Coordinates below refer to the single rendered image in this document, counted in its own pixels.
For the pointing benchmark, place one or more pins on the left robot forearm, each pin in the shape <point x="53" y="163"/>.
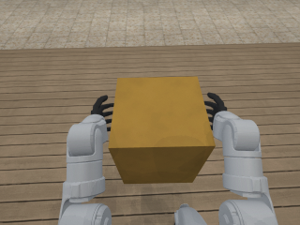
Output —
<point x="85" y="178"/>

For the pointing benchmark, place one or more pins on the left robot hand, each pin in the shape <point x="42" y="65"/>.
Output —
<point x="98" y="109"/>

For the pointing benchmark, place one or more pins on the right robot forearm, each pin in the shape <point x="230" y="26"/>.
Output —
<point x="243" y="166"/>

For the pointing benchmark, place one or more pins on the right robot hand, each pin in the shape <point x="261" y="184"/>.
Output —
<point x="217" y="107"/>

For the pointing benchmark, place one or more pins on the robot right shin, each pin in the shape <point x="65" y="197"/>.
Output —
<point x="183" y="205"/>

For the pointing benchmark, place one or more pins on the right robot thigh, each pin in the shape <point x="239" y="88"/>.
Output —
<point x="188" y="216"/>

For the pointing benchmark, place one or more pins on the right robot upper arm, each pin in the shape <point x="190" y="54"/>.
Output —
<point x="245" y="212"/>

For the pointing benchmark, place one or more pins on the carton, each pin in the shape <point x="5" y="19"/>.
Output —
<point x="160" y="131"/>

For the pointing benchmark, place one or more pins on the left robot upper arm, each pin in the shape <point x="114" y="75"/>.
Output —
<point x="87" y="214"/>

